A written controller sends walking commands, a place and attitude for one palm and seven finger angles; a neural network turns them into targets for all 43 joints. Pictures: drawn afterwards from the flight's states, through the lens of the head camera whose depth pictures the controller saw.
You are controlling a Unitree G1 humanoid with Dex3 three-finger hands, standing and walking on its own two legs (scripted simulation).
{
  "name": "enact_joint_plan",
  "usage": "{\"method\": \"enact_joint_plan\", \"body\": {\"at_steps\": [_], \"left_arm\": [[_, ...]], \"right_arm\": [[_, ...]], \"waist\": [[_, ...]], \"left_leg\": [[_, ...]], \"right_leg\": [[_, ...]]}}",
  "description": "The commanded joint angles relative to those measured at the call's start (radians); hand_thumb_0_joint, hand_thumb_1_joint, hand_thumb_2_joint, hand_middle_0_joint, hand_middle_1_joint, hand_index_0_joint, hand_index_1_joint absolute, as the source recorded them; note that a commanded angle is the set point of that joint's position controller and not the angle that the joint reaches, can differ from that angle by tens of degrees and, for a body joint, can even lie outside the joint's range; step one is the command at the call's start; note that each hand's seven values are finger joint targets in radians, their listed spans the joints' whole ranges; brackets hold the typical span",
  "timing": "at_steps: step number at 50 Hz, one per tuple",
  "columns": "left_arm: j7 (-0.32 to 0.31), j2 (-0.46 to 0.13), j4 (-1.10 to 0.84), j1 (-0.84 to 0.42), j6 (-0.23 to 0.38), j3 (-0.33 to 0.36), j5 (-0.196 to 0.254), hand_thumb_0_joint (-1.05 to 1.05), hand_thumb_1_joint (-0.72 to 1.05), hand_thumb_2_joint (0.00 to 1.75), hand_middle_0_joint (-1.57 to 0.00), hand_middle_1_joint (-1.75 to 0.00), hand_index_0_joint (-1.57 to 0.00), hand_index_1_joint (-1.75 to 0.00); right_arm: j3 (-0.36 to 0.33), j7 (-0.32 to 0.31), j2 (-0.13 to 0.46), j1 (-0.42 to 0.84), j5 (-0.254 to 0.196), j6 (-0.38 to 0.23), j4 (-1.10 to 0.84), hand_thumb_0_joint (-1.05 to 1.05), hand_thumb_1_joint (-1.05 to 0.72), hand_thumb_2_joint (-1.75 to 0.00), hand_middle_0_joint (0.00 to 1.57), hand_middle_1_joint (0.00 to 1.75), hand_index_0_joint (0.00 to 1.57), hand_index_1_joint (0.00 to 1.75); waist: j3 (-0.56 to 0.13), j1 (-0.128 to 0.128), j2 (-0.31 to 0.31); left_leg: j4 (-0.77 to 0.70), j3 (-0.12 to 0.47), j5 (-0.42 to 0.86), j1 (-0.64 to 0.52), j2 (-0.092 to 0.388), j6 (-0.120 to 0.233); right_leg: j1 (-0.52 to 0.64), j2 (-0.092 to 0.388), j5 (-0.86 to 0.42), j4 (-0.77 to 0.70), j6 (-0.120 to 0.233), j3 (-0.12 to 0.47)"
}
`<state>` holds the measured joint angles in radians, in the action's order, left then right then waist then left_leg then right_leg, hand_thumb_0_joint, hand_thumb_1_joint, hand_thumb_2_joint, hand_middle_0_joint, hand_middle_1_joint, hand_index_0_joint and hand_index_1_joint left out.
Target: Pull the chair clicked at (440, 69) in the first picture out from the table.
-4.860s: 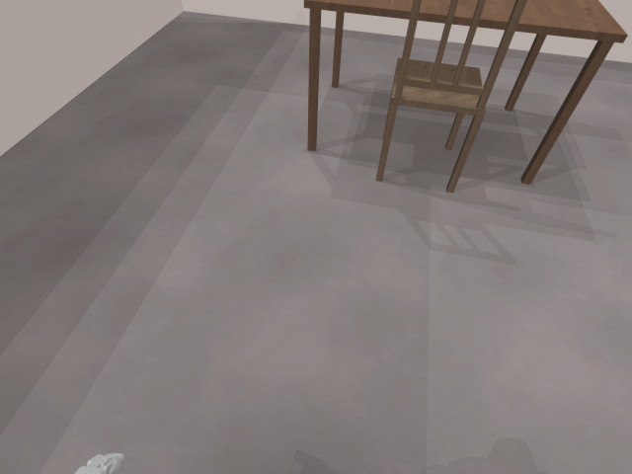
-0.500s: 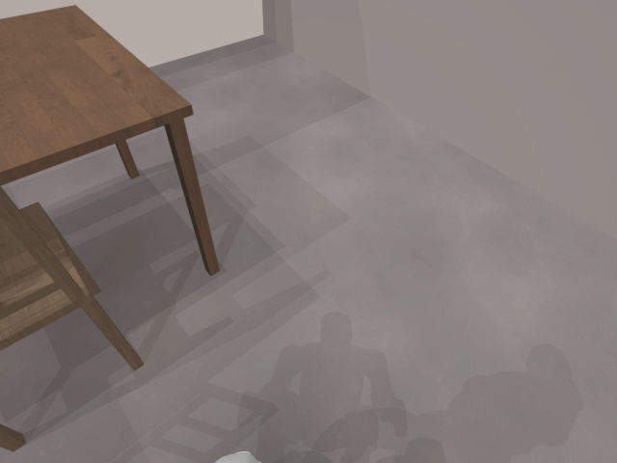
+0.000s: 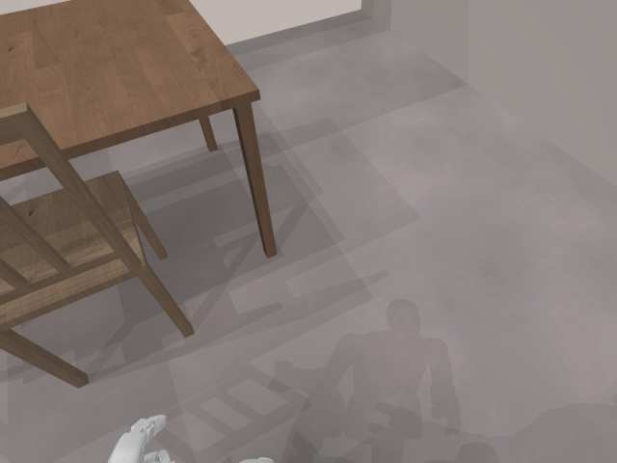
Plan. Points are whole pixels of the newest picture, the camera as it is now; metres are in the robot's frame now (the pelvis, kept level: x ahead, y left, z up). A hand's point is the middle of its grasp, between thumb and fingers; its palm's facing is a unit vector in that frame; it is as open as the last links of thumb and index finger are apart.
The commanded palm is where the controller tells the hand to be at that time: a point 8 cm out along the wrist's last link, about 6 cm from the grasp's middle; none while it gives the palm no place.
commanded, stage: turn to face it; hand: left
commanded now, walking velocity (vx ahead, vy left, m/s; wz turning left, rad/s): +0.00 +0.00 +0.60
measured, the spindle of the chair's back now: out of the picture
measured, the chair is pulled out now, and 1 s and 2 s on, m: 0.00 0.00 0.00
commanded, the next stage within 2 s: take the last steps up to it in 0.64 s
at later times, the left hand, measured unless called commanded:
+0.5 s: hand out of the picture -0.06 +0.23 -0.18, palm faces +0.35 -0.90 -0.27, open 7.4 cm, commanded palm none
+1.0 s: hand out of the picture -0.04 +0.17 -0.14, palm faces +0.47 -0.85 -0.23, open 7.4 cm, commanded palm none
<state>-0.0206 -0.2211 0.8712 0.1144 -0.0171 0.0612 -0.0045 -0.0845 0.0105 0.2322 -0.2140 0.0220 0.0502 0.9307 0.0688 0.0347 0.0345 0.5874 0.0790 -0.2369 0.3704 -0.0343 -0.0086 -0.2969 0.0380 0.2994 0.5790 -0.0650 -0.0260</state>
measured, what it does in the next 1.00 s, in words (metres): steps on the spot, turning left: left foot, then right foot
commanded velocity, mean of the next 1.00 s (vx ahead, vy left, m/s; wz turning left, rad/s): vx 0.08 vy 0.03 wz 0.33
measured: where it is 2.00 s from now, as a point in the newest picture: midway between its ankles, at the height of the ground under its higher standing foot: outside the picture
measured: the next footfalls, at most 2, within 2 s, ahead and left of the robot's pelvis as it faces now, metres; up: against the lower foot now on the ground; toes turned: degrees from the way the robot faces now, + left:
left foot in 0.44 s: -0.01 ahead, +0.12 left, +0.00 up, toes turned +24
right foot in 0.84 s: +0.08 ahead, -0.10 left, +0.00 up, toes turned +19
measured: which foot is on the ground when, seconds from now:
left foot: down 0.00-0.00, up 0.02-0.42, down 0.44-0.84, up 0.86-1.00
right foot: down 0.00-0.44, up 0.46-0.82, down 0.84-1.00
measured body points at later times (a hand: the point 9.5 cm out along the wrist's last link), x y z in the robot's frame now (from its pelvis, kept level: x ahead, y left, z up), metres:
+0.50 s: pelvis +0.00 +0.01 -0.01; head +0.03 +0.04 +0.44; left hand -0.08 +0.27 -0.16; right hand +0.21 -0.19 -0.13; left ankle -0.04 +0.11 -0.73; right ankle -0.01 -0.13 -0.70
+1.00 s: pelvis +0.01 +0.00 +0.02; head +0.03 -0.02 +0.46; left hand -0.06 +0.22 -0.12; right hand +0.15 -0.21 -0.15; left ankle -0.05 +0.12 -0.65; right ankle +0.04 -0.11 -0.73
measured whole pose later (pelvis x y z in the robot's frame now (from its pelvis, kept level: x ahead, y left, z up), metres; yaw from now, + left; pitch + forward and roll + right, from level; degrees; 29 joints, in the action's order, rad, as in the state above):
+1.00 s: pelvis +0.01 +0.00 +0.02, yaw +26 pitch -1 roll +1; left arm -0.01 -0.14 0.98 0.31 0.03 0.02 -0.02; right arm -0.07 0.03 0.23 -0.25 0.03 0.06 1.02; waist 0.01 0.00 0.04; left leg 1.08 0.00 -0.31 0.49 0.01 -0.01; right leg -0.15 0.06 0.28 0.45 0.00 -0.12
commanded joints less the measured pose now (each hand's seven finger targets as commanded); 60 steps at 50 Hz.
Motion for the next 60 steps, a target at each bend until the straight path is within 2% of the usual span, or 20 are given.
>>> {"method": "enact_joint_plan", "body": {"at_steps": [1, 2, 4, 6, 17, 20, 21, 22, 23, 28, 37, 40, 41, 42, 43, 44, 47, 49, 55, 60], "left_arm": [[-0.02, -0.257, -0.066, 0.142, 0.024, 0.05, -0.016, 0.0, 0.9, 0.9, -0.2, -0.3, -0.2, -0.3], [-0.025, -0.228, -0.079, 0.079, 0.018, 0.048, -0.016, 0.0, 0.9, 0.9, -0.2, -0.3, -0.2, -0.3], [-0.019, -0.156, -0.09, -0.003, 0.024, 0.021, -0.016, 0.0, 0.9, 0.9, -0.2, -0.3, -0.2, -0.3], [-0.017, -0.144, -0.083, 0.037, 0.033, 0.015, -0.015, 0.0, 0.9, 0.9, -0.2, -0.3, -0.2, -0.3], [-0.012, -0.216, -0.014, 0.175, 0.014, 0.035, -0.028, 0.0, 0.9, 0.9, -0.2, -0.3, -0.2, -0.3], [-0.008, -0.221, -0.005, 0.157, 0.009, 0.04, -0.016, 0.0, 0.9, 0.9, -0.2, -0.3, -0.2, -0.3], [-0.003, -0.197, -0.013, 0.162, 0.007, 0.038, -0.007, 0.0, 0.9, 0.9, -0.2, -0.3, -0.2, -0.3], [0.006, -0.125, -0.054, 0.139, 0.007, 0.017, -0.002, 0.0, 0.9, 0.9, -0.2, -0.3, -0.2, -0.3], [-0.003, -0.12, -0.075, 0.098, -0.007, 0.005, -0.012, 0.0, 0.9, 0.9, -0.2, -0.3, -0.2, -0.3], [0.005, -0.118, 0.016, 0.131, -0.018, 0.012, -0.007, 0.0, 0.9, 0.9, -0.2, -0.3, -0.2, -0.3], [-0.001, -0.076, 0.011, 0.119, -0.013, -0.002, -0.005, 0.0, 0.9, 0.9, -0.2, -0.3, -0.2, -0.3], [0.002, -0.064, 0.048, 0.212, 0.01, -0.001, -0.009, 0.0, 0.9, 0.9, -0.2, -0.3, -0.2, -0.3], [0.001, -0.095, 0.064, 0.26, 0.022, 0.004, -0.018, 0.0, 0.9, 0.9, -0.2, -0.3, -0.2, -0.3], [-0.005, -0.194, 0.066, 0.292, 0.036, 0.023, -0.035, 0.0, 0.9, 0.9, -0.2, -0.3, -0.2, -0.3], [-0.004, -0.242, 0.053, 0.318, 0.029, 0.028, -0.022, 0.0, 0.9, 0.9, -0.2, -0.3, -0.2, -0.3], [-0.007, -0.222, 0.055, 0.299, 0.041, 0.033, -0.017, 0.0, 0.9, 0.9, -0.2, -0.3, -0.2, -0.3], [-0.006, -0.132, 0.049, 0.184, 0.067, 0.01, -0.017, 0.0, 0.9, 0.9, -0.2, -0.3, -0.2, -0.3], [-0.005, -0.101, 0.068, 0.223, 0.079, 0.004, -0.016, 0.0, 0.9, 0.9, -0.2, -0.3, -0.2, -0.3], [-0.007, -0.098, 0.152, 0.343, 0.093, 0.003, -0.024, 0.0, 0.9, 0.9, -0.2, -0.3, -0.2, -0.3], [-0.006, -0.119, 0.188, 0.333, 0.087, 0.008, -0.031, 0.0, 0.9, 0.9, -0.2, -0.3, -0.2, -0.3]], "right_arm": [[-0.039, -0.001, 0.129, 0.042, 0.0, -0.01, -0.126, 0.0, -0.9, -0.9, 0.2, 0.3, 0.2, 0.3], [-0.043, 0.001, 0.114, 0.055, 0.0, 0.002, -0.121, 0.0, -0.9, -0.9, 0.2, 0.3, 0.2, 0.3], [-0.034, 0.016, 0.103, 0.036, 0.006, 0.008, -0.083, 0.0, -0.9, -0.9, 0.2, 0.3, 0.2, 0.3], [-0.024, 0.019, 0.098, 0.027, 0.001, 0.007, -0.077, 0.0, -0.9, -0.9, 0.2, 0.3, 0.2, 0.3], [0.012, 0.019, 0.076, 0.16, -0.011, -0.002, -0.116, 0.0, -0.9, -0.9, 0.2, 0.3, 0.2, 0.3], [0.01, 0.013, 0.105, 0.07, -0.007, -0.018, -0.095, 0.0, -0.9, -0.9, 0.2, 0.3, 0.2, 0.3], [-0.006, 0.01, 0.173, 0.008, -0.001, -0.03, -0.08, 0.0, -0.9, -0.9, 0.2, 0.3, 0.2, 0.3], [-0.032, 0.005, 0.292, -0.062, 0.002, -0.036, -0.077, 0.0, -0.9, -0.9, 0.2, 0.3, 0.2, 0.3], [-0.031, -0.003, 0.307, -0.103, -0.009, -0.027, -0.055, 0.0, -0.9, -0.9, 0.2, 0.3, 0.2, 0.3], [0.007, -0.025, 0.179, 0.081, -0.005, -0.039, -0.08, 0.0, -0.9, -0.9, 0.2, 0.3, 0.2, 0.3], [0.001, -0.021, 0.169, 0.051, 0.002, -0.029, -0.045, 0.0, -0.9, -0.9, 0.2, 0.3, 0.2, 0.3], [0.005, -0.017, 0.144, 0.063, -0.003, -0.03, -0.032, 0.0, -0.9, -0.9, 0.2, 0.3, 0.2, 0.3], [0.009, -0.013, 0.107, 0.059, -0.009, -0.032, -0.032, 0.0, -0.9, -0.9, 0.2, 0.3, 0.2, 0.3], [0.021, -0.005, 0.032, 0.036, -0.02, -0.033, -0.048, 0.0, -0.9, -0.9, 0.2, 0.3, 0.2, 0.3], [0.012, 0.0, 0.075, 0.104, -0.002, -0.027, -0.082, 0.0, -0.9, -0.9, 0.2, 0.3, 0.2, 0.3], [0.005, 0.007, 0.096, 0.133, 0.006, -0.024, -0.08, 0.0, -0.9, -0.9, 0.2, 0.3, 0.2, 0.3], [-0.004, 0.028, 0.076, 0.018, 0.01, -0.024, 0.0, 0.0, -0.9, -0.9, 0.2, 0.3, 0.2, 0.3], [0.001, 0.03, 0.05, -0.001, 0.009, -0.025, 0.018, 0.0, -0.9, -0.9, 0.2, 0.3, 0.2, 0.3], [0.012, 0.037, 0.021, 0.078, 0.003, -0.036, -0.004, 0.0, -0.9, -0.9, 0.2, 0.3, 0.2, 0.3], [0.028, 0.046, -0.012, 0.092, -0.003, -0.059, -0.01, 0.0, -0.9, -0.9, 0.2, 0.3, 0.2, 0.3]], "waist": [[-0.136, -0.077, -0.289], [-0.088, -0.044, -0.263], [-0.007, 0.0, -0.175], [-0.045, -0.012, -0.222], [-0.088, -0.086, -0.271], [-0.143, -0.032, -0.224], [-0.203, 0.005, -0.078], [-0.228, 0.043, 0.251], [-0.218, 0.051, 0.207], [-0.124, -0.031, 0.131], [-0.098, -0.019, 0.107], [-0.121, -0.067, 0.095], [-0.108, -0.092, -0.002], [-0.084, -0.099, -0.283], [-0.021, -0.14, -0.284], [0.029, -0.129, -0.311], [0.041, -0.035, -0.144], [0.026, -0.046, -0.161], [0.052, -0.086, -0.176], [0.054, -0.079, -0.23]], "left_leg": [[0.501, 0.002, -0.35, 0.226, 0.016, -0.03], [0.605, 0.001, -0.316, 0.225, 0.029, -0.028], [0.682, -0.035, -0.167, 0.239, 0.067, -0.049], [0.657, -0.067, -0.141, 0.24, 0.071, -0.069], [0.202, -0.185, -0.219, 0.047, 0.064, -0.043], [-0.087, -0.214, -0.022, -0.148, 0.053, -0.017], [-0.182, -0.118, 0.215, -0.359, 0.145, 0.026], [-0.189, 0.225, 0.652, -0.524, 0.421, 0.158], [-0.189, 0.226, 0.791, -0.455, 0.491, 0.239], [-0.206, 0.026, 0.612, -0.28, 0.291, 0.175], [-0.234, 0.111, 0.392, -0.222, 0.283, 0.189], [-0.18, 0.092, 0.085, -0.112, 0.226, 0.141], [-0.078, 0.048, -0.099, 0.008, 0.157, 0.093], [0.187, -0.09, -0.305, 0.235, 0.012, 0.017], [0.367, -0.051, -0.367, 0.293, 0.024, 0.008], [0.47, -0.003, -0.277, 0.312, 0.054, 0.014], [0.562, -0.029, -0.052, 0.266, 0.095, -0.004], [0.552, -0.058, 0.011, 0.264, 0.098, -0.021], [0.382, -0.114, 0.028, 0.31, 0.136, -0.03], [0.106, -0.183, -0.019, 0.104, 0.112, 0.001]], "right_leg": [[0.149, 0.476, -0.157, -0.322, 0.208, 0.366], [0.073, 0.435, -0.105, -0.327, 0.204, 0.343], [0.052, 0.31, -0.227, -0.271, 0.166, 0.121], [0.143, 0.288, -0.415, -0.228, 0.16, 0.03], [0.229, 0.343, -0.592, -0.141, 0.18, -0.071], [0.189, 0.306, -0.558, 0.0, 0.108, -0.143], [0.043, 0.264, -0.435, 0.176, 0.052, -0.173], [-0.248, 0.12, 0.228, 0.406, -0.02, -0.179], [-0.274, 0.104, 0.386, 0.509, -0.014, -0.069], [-0.205, 0.084, 0.156, 0.536, -0.021, -0.009], [-0.061, 0.023, 0.148, 0.197, 0.0, -0.026], [0.145, 0.0, -0.001, -0.061, 0.009, -0.056], [0.268, 0.05, -0.006, -0.195, 0.02, -0.003], [0.366, 0.305, 0.187, -0.356, 0.108, 0.333], [0.234, 0.445, 0.338, -0.453, 0.194, 0.467], [0.148, 0.424, 0.407, -0.499, 0.201, 0.519], [0.107, 0.309, 0.2, -0.444, 0.144, 0.22], [0.151, 0.273, 0.046, -0.426, 0.133, 0.107], [0.243, 0.308, -0.064, -0.428, 0.165, 0.041], [0.171, 0.294, -0.102, -0.379, 0.156, -0.027]]}}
